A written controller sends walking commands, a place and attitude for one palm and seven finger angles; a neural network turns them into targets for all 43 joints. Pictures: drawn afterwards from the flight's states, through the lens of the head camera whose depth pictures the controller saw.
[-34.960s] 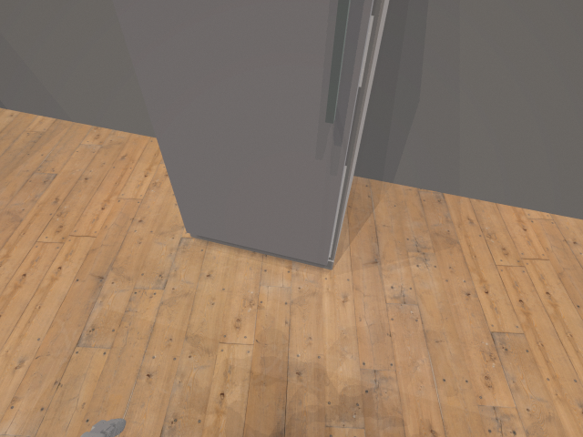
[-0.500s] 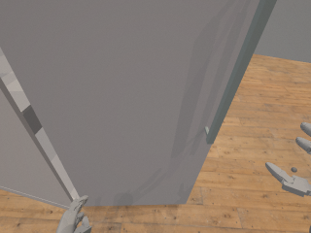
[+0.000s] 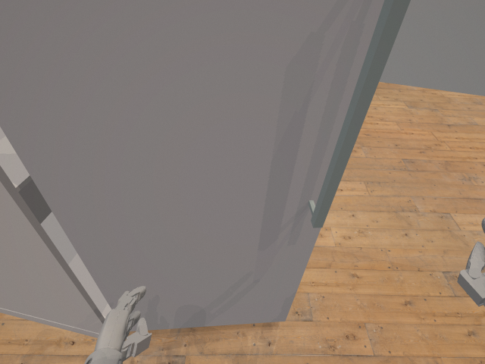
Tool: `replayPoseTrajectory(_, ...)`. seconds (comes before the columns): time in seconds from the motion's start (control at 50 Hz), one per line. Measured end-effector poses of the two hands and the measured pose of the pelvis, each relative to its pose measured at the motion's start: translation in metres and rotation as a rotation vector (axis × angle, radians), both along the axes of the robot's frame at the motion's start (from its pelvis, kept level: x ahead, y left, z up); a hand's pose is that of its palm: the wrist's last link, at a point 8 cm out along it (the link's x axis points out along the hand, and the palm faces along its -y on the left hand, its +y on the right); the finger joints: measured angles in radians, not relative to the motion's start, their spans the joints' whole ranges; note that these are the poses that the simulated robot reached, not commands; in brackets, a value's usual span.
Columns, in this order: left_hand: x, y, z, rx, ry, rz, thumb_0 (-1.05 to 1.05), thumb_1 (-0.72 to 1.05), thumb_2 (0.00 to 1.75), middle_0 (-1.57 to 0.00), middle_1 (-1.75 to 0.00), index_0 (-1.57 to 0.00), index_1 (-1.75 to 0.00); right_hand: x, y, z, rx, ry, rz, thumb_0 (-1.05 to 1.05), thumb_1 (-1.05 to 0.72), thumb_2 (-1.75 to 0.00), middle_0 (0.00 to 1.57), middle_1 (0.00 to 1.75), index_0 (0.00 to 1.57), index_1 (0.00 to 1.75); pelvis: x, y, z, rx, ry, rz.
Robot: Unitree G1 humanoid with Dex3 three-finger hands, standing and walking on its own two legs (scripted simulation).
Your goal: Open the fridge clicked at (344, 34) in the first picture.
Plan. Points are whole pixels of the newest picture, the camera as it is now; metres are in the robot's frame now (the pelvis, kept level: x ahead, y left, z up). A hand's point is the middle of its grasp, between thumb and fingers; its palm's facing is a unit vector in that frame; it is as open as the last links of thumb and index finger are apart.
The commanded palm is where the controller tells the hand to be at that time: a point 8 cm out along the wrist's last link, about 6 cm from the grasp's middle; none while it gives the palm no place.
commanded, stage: draw the hand back to the body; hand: right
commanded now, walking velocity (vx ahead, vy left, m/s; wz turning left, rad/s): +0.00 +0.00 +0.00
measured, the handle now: (347, 118) +0.42 -0.17 +0.24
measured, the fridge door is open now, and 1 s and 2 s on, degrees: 73 73 73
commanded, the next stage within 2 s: step back with the hand held close in 0.12 s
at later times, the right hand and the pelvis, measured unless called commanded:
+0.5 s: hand (455, 279) +0.18 -0.26 +0.15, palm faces +0.36 +0.81 -0.46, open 7.4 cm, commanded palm +0.12 -0.31 +0.17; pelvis -0.02 -0.01 +0.00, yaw +1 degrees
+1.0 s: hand out of the picture +0.03 -0.31 +0.15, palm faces +0.50 +0.75 -0.42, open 7.4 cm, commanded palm -0.01 -0.35 +0.17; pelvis -0.13 -0.04 -0.02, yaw -4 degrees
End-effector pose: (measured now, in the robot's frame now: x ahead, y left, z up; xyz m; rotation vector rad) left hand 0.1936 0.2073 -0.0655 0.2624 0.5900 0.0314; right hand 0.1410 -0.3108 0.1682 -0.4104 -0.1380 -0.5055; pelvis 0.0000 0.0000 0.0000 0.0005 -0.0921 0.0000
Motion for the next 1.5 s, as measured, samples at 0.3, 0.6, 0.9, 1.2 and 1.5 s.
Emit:
replayPoseTrajectory(0.3,-0.018,0.009,-0.01,-0.003,0.061,0.027,0.02,0.9,0.9,-0.2,-0.3,-0.2,-0.3,0.002,0.006,0.004,-0.021,0.004,0.021,0.02,-0.89,-0.9,0.21,0.3,0.21,0.3,-0.003,0.003,0.0,0.007,0.009,-0.004)
replayPoseTrajectory(0.6,-0.06,0.018,-0.001,0.031,0.098,0.168,0.02,0.9,0.9,-0.2,-0.3,-0.2,-0.3,-0.017,0.0,0.007,-0.145,0.051,0.17,0.02,-0.89,-0.9,0.22,0.3,0.21,0.3,-0.041,-0.017,-0.004,0.02,0.078,0.022)
replayPoseTrajectory(0.9,-0.131,-0.014,-0.014,0.04,0.103,0.072,0.02,0.9,0.9,-0.2,-0.3,-0.2,-0.3,-0.112,-0.03,0.001,-0.169,-0.061,0.059,0.02,-0.89,-0.9,0.21,0.3,0.21,0.3,-0.111,-0.028,-0.016,0.051,0.054,-0.08)
replayPoseTrajectory(1.2,-0.2,-0.056,-0.01,0.048,0.046,0.016,0.02,0.9,0.9,-0.2,-0.3,-0.2,-0.3,-0.198,-0.073,0.014,-0.164,-0.267,0.013,0.02,-0.89,-0.9,0.21,0.3,0.21,0.3,-0.194,-0.052,-0.023,0.136,0.027,-0.147)
replayPoseTrajectory(1.5,-0.295,-0.108,-0.001,0.09,0.008,-0.01,0.02,0.9,0.9,-0.2,-0.3,-0.21,-0.3,-0.309,-0.135,-0.009,-0.052,-0.281,-0.065,0.01,-0.89,-0.9,0.21,0.3,0.21,0.3,-0.296,-0.105,-0.026,0.046,0.038,-0.085)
